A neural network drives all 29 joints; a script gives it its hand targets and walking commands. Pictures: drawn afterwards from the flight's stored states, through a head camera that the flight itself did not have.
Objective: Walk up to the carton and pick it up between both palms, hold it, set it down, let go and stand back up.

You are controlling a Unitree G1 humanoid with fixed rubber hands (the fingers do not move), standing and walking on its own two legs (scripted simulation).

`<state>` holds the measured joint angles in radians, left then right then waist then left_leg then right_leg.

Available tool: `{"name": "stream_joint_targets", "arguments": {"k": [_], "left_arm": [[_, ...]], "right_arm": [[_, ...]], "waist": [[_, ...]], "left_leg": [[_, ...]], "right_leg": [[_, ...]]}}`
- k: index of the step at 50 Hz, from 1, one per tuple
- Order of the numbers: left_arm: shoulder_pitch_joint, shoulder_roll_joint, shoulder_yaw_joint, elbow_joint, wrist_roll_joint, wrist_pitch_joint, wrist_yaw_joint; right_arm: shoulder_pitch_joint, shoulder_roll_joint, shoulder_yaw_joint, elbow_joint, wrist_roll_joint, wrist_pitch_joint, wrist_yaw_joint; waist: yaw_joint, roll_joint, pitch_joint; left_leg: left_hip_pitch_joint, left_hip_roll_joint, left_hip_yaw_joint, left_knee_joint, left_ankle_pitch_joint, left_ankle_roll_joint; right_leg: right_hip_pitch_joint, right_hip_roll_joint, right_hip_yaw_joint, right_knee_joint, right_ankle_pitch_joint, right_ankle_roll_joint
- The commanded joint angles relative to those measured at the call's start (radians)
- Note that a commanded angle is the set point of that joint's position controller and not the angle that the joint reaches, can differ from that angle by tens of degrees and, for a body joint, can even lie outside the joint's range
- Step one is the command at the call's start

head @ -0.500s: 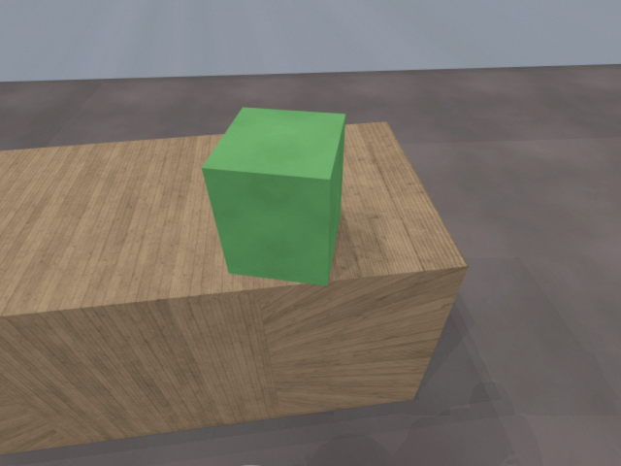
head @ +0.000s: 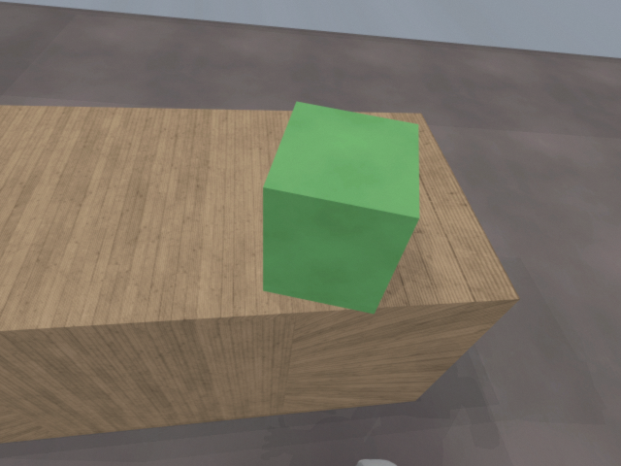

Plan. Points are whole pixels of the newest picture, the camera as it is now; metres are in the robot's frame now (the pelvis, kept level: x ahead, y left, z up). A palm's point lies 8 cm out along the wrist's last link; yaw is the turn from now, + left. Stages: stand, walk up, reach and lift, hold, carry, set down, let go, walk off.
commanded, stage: walk up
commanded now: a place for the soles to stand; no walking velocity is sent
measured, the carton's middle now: (336, 211) +0.51 -0.05 +0.01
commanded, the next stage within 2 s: none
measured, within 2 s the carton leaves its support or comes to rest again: neither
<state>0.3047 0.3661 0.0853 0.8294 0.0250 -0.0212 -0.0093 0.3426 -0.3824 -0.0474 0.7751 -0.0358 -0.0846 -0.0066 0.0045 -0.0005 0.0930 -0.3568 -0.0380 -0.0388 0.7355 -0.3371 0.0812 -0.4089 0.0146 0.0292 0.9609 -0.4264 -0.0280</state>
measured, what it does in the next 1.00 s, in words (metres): steps on the spot: right foot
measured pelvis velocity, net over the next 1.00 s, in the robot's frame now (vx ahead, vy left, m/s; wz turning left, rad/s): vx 0.01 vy -0.05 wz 0.01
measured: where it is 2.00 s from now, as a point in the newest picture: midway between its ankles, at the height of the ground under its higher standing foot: outside the picture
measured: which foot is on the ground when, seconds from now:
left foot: down 0.00-1.00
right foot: up 0.00-0.36, down 0.38-1.00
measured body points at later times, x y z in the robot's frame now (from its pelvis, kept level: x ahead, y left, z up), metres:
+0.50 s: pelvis +0.00 -0.05 -0.01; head +0.03 -0.05 +0.44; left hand +0.10 +0.26 -0.12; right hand +0.09 -0.35 -0.11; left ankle +0.03 +0.05 -0.72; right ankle +0.04 -0.17 -0.72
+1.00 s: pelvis +0.01 -0.05 +0.00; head +0.03 -0.05 +0.45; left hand +0.11 +0.25 -0.12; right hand +0.12 -0.35 -0.11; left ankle +0.03 +0.06 -0.72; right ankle +0.04 -0.17 -0.72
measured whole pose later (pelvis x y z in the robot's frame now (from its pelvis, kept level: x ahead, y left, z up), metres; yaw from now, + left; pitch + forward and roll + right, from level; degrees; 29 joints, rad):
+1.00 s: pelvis +0.01 -0.05 +0.00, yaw +1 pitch -2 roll +0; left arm 0.20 0.37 0.03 0.83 0.03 -0.01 -0.02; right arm 0.24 -0.36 -0.05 0.77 -0.04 -0.05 -0.01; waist 0.00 -0.01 0.08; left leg -0.33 -0.06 -0.04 0.71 -0.34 0.03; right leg -0.34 0.01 0.03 0.71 -0.33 -0.01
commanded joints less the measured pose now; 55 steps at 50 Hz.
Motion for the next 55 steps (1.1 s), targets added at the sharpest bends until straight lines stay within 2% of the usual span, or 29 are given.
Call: {"name": "stream_joint_targets", "arguments": {"k": [1, 4, 6, 10, 13, 15, 16, 17, 18, 19, 20, 21, 22, 23, 24, 25, 27, 29, 31, 33, 36, 41, 45, 54, 55], "left_arm": [[-0.025, 0.185, 0.023, -0.039, -0.023, 0.009, 0.021], [-0.054, 0.187, 0.023, -0.039, -0.026, 0.022, 0.026], [-0.068, 0.188, 0.022, -0.037, -0.027, 0.027, 0.027], [-0.100, 0.195, 0.024, -0.037, -0.026, 0.026, 0.027], [-0.115, 0.197, 0.027, -0.038, -0.022, 0.019, 0.023], [-0.100, 0.195, 0.028, -0.034, -0.019, 0.009, 0.019], [-0.082, 0.189, 0.028, -0.029, -0.017, 0.002, 0.018], [-0.053, 0.178, 0.026, -0.019, -0.013, -0.008, 0.018], [-0.043, 0.178, 0.025, -0.016, -0.004, -0.021, 0.019], [-0.050, 0.209, 0.028, -0.015, 0.007, -0.028, 0.022], [-0.086, 0.266, 0.033, -0.025, 0.010, -0.034, 0.022], [-0.149, 0.286, 0.033, -0.034, 0.001, -0.036, 0.019], [-0.170, 0.282, 0.034, -0.043, 0.000, -0.035, 0.015], [-0.191, 0.269, 0.026, -0.045, 0.002, -0.035, 0.013], [-0.214, 0.259, 0.018, -0.048, 0.001, -0.032, 0.011], [-0.216, 0.239, 0.010, -0.052, -0.002, -0.028, 0.009], [-0.196, 0.216, 0.002, -0.055, -0.007, -0.026, 0.007], [-0.178, 0.215, 0.003, -0.047, -0.014, -0.027, 0.005], [-0.179, 0.212, 0.003, -0.042, -0.010, -0.026, 0.005], [-0.192, 0.221, 0.003, -0.038, -0.006, -0.026, 0.006], [-0.207, 0.228, 0.001, -0.036, -0.004, -0.028, 0.005], [-0.203, 0.209, -0.002, -0.038, -0.010, -0.027, 0.006], [-0.196, 0.207, -0.003, -0.035, -0.012, -0.026, 0.006], [-0.199, 0.204, -0.005, -0.032, -0.011, -0.025, 0.006], [-0.136, 0.250, 0.023, -0.065, 0.011, -0.027, -0.012]], "right_arm": [[0.092, -0.215, -0.067, -0.013, 0.042, -0.024, -0.044], [0.093, -0.220, -0.070, -0.011, 0.039, -0.021, -0.055], [0.086, -0.222, -0.073, -0.014, 0.034, -0.019, -0.060], [0.064, -0.233, -0.079, -0.016, 0.023, -0.018, -0.061], [0.030, -0.245, -0.082, -0.021, 0.014, -0.019, -0.054], [-0.015, -0.251, -0.080, -0.027, 0.009, -0.015, -0.046], [-0.046, -0.250, -0.078, -0.031, 0.007, -0.010, -0.040], [-0.082, -0.245, -0.073, -0.036, 0.009, -0.005, -0.034], [-0.099, -0.218, -0.062, -0.034, 0.009, 0.001, -0.027], [-0.096, -0.172, -0.045, -0.029, 0.018, 0.003, -0.024], [-0.067, -0.135, -0.039, -0.021, 0.026, 0.010, -0.023], [-0.048, -0.165, -0.050, 0.003, 0.028, 0.021, -0.028], [-0.029, -0.191, -0.059, 0.020, 0.026, 0.026, -0.025], [-0.016, -0.185, -0.059, 0.027, 0.027, 0.023, -0.017], [-0.004, -0.176, -0.058, 0.035, 0.026, 0.018, -0.010], [0.002, -0.174, -0.060, 0.041, 0.022, 0.011, -0.007], [-0.014, -0.193, -0.063, 0.036, 0.013, 0.001, -0.011], [-0.075, -0.207, -0.055, 0.022, 0.012, -0.004, -0.012], [-0.103, -0.197, -0.044, 0.021, 0.015, 0.000, -0.008], [-0.110, -0.184, -0.039, 0.022, 0.018, 0.003, -0.006], [-0.100, -0.181, -0.039, 0.026, 0.019, 0.003, -0.006], [-0.120, -0.194, -0.037, 0.026, 0.018, 0.000, -0.007], [-0.138, -0.193, -0.033, 0.021, 0.021, -0.001, -0.009], [-0.161, -0.192, -0.032, 0.022, 0.021, 0.003, -0.008], [-0.073, -0.251, -0.064, 0.014, 0.014, -0.008, -0.002]], "waist": [[-0.030, 0.116, -0.118], [-0.032, 0.102, -0.126], [-0.030, 0.090, -0.125], [-0.030, 0.065, -0.113], [-0.023, 0.067, -0.104], [-0.007, 0.079, -0.099], [0.008, 0.079, -0.101], [0.033, 0.062, -0.107], [0.047, 0.030, -0.111], [0.040, -0.074, -0.121], [0.010, -0.200, -0.108], [-0.014, -0.142, -0.080], [-0.025, -0.103, -0.078], [-0.039, -0.123, -0.065], [-0.052, -0.142, -0.058], [-0.053, -0.154, -0.069], [-0.032, -0.119, -0.121], [-0.002, -0.080, -0.158], [0.006, -0.074, -0.136], [-0.001, -0.070, -0.120], [-0.011, -0.076, -0.134], [0.001, -0.053, -0.162], [0.004, -0.044, -0.175], [0.002, -0.043, -0.179], [-0.004, -0.073, -0.222]], "left_leg": [[0.329, 0.218, -0.331, -0.249, 0.794, -0.083], [0.345, 0.225, -0.352, -0.250, 0.776, -0.097], [0.346, 0.234, -0.374, -0.259, 0.714, -0.089], [0.285, 0.260, -0.429, -0.288, 0.518, -0.038], [0.206, 0.274, -0.456, -0.310, 0.335, 0.011], [0.115, 0.268, -0.436, -0.311, 0.215, 0.039], [0.061, 0.257, -0.407, -0.300, 0.164, 0.050], [-0.021, 0.236, -0.348, -0.269, 0.116, 0.051], [-0.096, 0.200, -0.281, -0.219, 0.079, 0.039], [-0.153, 0.139, -0.228, -0.126, 0.038, -0.001], [-0.176, 0.012, -0.098, 0.039, -0.108, -0.054], [-0.122, 0.009, -0.027, 0.106, -0.202, -0.073], [-0.042, 0.034, -0.035, 0.117, -0.214, -0.065], [0.012, 0.030, -0.018, 0.054, -0.192, -0.054], [0.078, 0.030, -0.008, -0.045, -0.121, -0.041], [0.123, 0.027, -0.023, -0.126, -0.048, -0.034], [0.148, 0.064, -0.112, -0.180, 0.055, -0.018], [0.085, 0.113, -0.218, -0.211, 0.085, 0.007], [0.018, 0.114, -0.215, -0.218, 0.028, 0.009], [0.019, 0.091, -0.180, -0.214, 0.011, -0.006], [0.063, 0.082, -0.158, -0.198, 0.046, -0.009], [0.065, 0.118, -0.198, -0.213, 0.133, 0.004], [0.062, 0.122, -0.195, -0.210, 0.172, 0.003], [0.068, 0.127, -0.195, -0.219, 0.161, 0.001], [0.090, 0.121, -0.230, -0.209, -0.165, 0.050]], "right_leg": [[-0.139, -0.019, 0.078, -0.016, 0.030, 0.001], [-0.145, -0.017, 0.087, -0.017, 0.033, -0.004], [-0.149, -0.022, 0.091, -0.025, 0.023, -0.006], [-0.125, -0.039, 0.089, -0.055, -0.014, -0.009], [-0.081, -0.055, 0.064, -0.095, -0.041, -0.013], [-0.004, -0.055, 0.029, -0.156, -0.049, -0.022], [0.058, -0.050, 0.012, -0.217, -0.034, -0.031], [0.172, -0.045, -0.005, -0.326, 0.038, -0.044], [0.269, -0.047, 0.016, -0.419, 0.083, -0.058], [0.310, -0.140, 0.197, -0.499, 0.085, -0.088], [0.271, -0.288, 0.446, -0.617, 0.040, -0.150], [0.167, -0.377, 0.504, -0.649, 0.001, -0.214], [0.091, -0.371, 0.461, -0.646, -0.054, -0.225], [0.043, -0.336, 0.392, -0.629, -0.071, -0.205], [0.017, -0.280, 0.306, -0.593, -0.080, -0.169], [0.025, -0.221, 0.237, -0.546, -0.029, -0.129], [0.071, -0.176, 0.180, -0.462, 0.126, -0.086], [0.145, -0.127, 0.145, -0.404, 0.168, -0.066], [0.171, -0.127, 0.157, -0.443, 0.049, -0.072], [0.155, -0.146, 0.184, -0.483, 0.022, -0.083], [0.132, -0.161, 0.193, -0.494, 0.049, -0.083], [0.171, -0.123, 0.141, -0.436, 0.144, -0.064], [0.193, -0.120, 0.135, -0.428, 0.199, -0.065], [0.190, -0.118, 0.133, -0.439, 0.190, -0.062], [0.171, -0.083, 0.148, -0.403, -0.132, -0.094]]}}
